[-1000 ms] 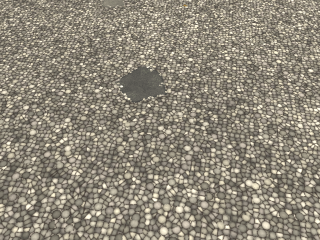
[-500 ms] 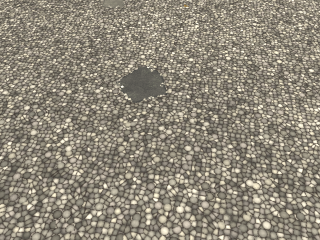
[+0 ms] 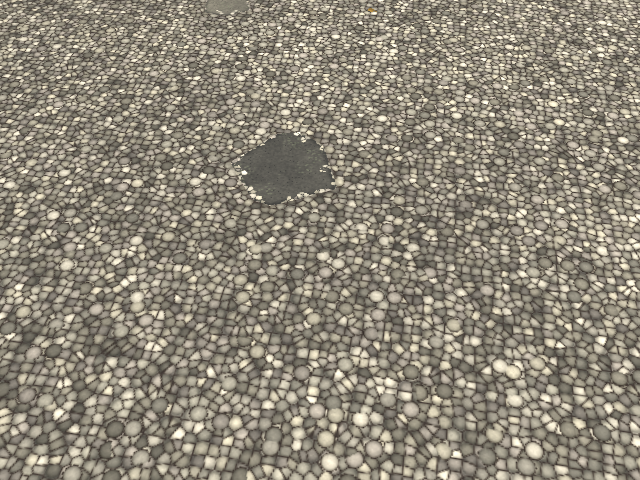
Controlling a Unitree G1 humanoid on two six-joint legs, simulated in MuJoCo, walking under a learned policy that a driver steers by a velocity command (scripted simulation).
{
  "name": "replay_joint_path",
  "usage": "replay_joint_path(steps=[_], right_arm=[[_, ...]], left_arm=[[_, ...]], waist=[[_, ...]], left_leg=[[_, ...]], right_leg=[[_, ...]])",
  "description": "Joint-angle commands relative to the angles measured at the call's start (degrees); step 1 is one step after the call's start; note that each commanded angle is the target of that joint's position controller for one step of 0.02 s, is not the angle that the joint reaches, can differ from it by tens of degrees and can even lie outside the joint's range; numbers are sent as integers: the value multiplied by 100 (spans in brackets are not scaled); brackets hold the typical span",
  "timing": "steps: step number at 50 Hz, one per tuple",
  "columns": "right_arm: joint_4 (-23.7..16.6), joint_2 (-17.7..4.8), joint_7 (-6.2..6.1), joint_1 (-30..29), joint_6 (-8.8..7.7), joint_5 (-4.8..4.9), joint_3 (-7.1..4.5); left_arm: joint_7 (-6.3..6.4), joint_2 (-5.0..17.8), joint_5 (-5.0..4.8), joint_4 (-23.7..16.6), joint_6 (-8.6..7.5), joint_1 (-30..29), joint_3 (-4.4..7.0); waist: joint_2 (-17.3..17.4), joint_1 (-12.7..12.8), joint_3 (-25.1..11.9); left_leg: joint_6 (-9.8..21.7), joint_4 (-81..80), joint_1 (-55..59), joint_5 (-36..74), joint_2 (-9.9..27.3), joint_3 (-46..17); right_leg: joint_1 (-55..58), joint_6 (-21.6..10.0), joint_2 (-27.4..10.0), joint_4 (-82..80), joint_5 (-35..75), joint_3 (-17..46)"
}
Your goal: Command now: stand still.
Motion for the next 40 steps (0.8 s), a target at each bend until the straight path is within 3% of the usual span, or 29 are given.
replay_joint_path(steps=[1, 5, 6, 8, 9, 11, 12, 13, 15, 17, 18, 19, 20, 21, 22, 23, 25, 27, 32, 36, 38, 40], right_arm=[[-48, -471, -12, 534, -20, 2, -75], [-55, -460, -11, 566, -21, 3, -74], [6, -432, -16, 694, -12, 12, -75], [-60, -664, -50, 652, 13, 79, -160], [-121, -749, -63, 684, -4, 110, -193], [-116, -1076, -44, 1007, -118, 185, -312], [-144, -1195, -34, 957, -176, 195, -368], [-197, -1134, -18, 855, -239, 157, -361], [-317, -1015, 46, 563, -296, 183, -344], [-444, -1031, 99, 236, -267, 217, -341], [-554, -1016, 110, 7, -303, 194, -319], [-773, -656, 105, -130, -375, 162, -229], [-919, -433, 99, -168, -488, 222, -180], [-952, -596, 143, -245, -556, 333, -225], [-952, -661, 198, -315, -593, 340, -230], [-925, -694, 204, -352, -619, 279, -269], [-905, -868, 234, -403, -566, 189, -389], [-931, -668, 287, -516, -470, 176, -371], [-1513, -462, 337, -1997, -452, 153, -226], [-1761, -595, 459, -2614, -481, 203, -194], [-1840, -707, 525, -2656, -518, 202, -218], [-1751, -997, 536, -2095, -539, 196, -351]], left_arm=[[17, 535, -1, -124, -31, 171, 74], [20, 527, -3, -126, -30, 199, 72], [20, 474, -3, -72, -25, 300, 61], [27, 550, -65, -74, -31, 333, 111], [17, 553, -66, -150, -79, 204, 120], [-74, 314, -100, -365, -285, -166, 76], [-132, 276, -108, -462, -386, -317, 64], [-185, 297, -136, -537, -474, -366, 69], [-257, 365, -205, -567, -605, -185, 94], [-275, 453, -184, -120, -633, 837, 213], [-273, 671, -140, 87, -617, 1594, 331], [-246, 1315, -136, 181, -625, 2445, 502], [-309, 1316, -39, 187, -708, 2715, 422], [-292, 964, -23, 16, -784, 2042, 276], [-310, 692, -32, -160, -808, 1562, 187], [-348, 648, -17, -273, -798, 1225, 131], [-358, 435, 22, -312, -725, 1191, 31], [-283, 511, 37, -249, -667, 1523, 17], [-127, 865, 60, -408, -605, 1627, 53], [-112, 940, -50, -348, -598, 1951, 118], [-111, 978, -63, -353, -565, 1915, 160], [-113, 1136, -21, -414, -513, 1754, 222]], waist=[[48, 0, 114], [49, -1, 119], [75, -9, -9], [310, -23, 296], [399, -90, 568], [964, -277, 894], [1109, -290, 1079], [1080, -234, 1152], [898, -14, 1051], [630, 423, 599], [268, 756, 294], [-1345, 975, -87], [-1788, 900, -431], [-949, 538, 39], [-546, 370, 246], [-247, 210, 354], [-314, 90, 371], [-364, 90, 351], [-322, 311, 629], [-386, 378, 777], [-424, 245, 685], [-673, -158, 128]], left_leg=[[100, -645, -798, 700, 128, -115], [102, -645, -795, 721, 126, -116], [140, -685, -741, 123, 86, -81], [427, -791, -966, -1719, 173, -325], [611, -983, -1053, -2436, 400, -660], [1121, -1660, -711, -3073, 1330, -1953], [1367, -1871, -685, -2933, 1792, -2524], [1449, -1869, -565, -2511, 1963, -2692], [1209, -1554, -374, -1597, 1735, -2150], [835, -841, -1220, -635, 1052, -1181], [611, 248, -1726, 514, 684, -672], [169, 2523, -2823, 422, -57, 232], [176, 4062, -3590, -1098, -380, -375], [362, 4833, -4128, -853, 58, -777], [521, 4929, -4220, -258, 328, -755], [585, 4627, -4145, 280, 540, -658], [544, 4003, -3685, 803, 736, -480], [386, 3667, -3640, 1009, 731, -259], [134, 1554, -3423, 1965, 523, 31], [282, 655, -3165, 2187, 355, 73], [460, 381, -3007, 1978, 273, 67], [661, 392, -2045, 1638, -49, 246]], right_leg=[[604, -213, -128, -325, 877, 135], [606, -209, -128, -317, 896, 133], [647, -216, -40, -278, 272, 35], [150, -277, 231, 64, -1734, -232], [-298, -317, 247, 254, -2189, -243], [-1144, -314, 271, 1219, -1490, -460], [-1446, -397, 40, 1695, -1183, -288], [-1715, -490, -125, 1898, -1335, -130], [-1436, -624, -202, 1158, -1556, -137], [717, -532, 295, 65, -456, -608], [1667, -604, 75, -145, -313, -87], [2599, -1194, -1252, -1202, -904, 2190], [2816, -1844, -2189, -2032, -1234, 4412], [2495, -1762, -2282, -1923, -1394, 4063], [2187, -1516, -1991, -1883, -1264, 3189], [1901, -1309, -1714, -1978, -861, 2477], [1572, -1014, -1243, -2059, 338, 1405], [1516, -1028, -1099, -2106, 1160, 942], [1097, -1067, -996, -2411, 1419, 445], [1539, -1047, -1235, -2406, 1455, 308], [1997, -954, -1372, -2089, 2099, 214], [2305, -821, -1408, -1258, 4091, 101]])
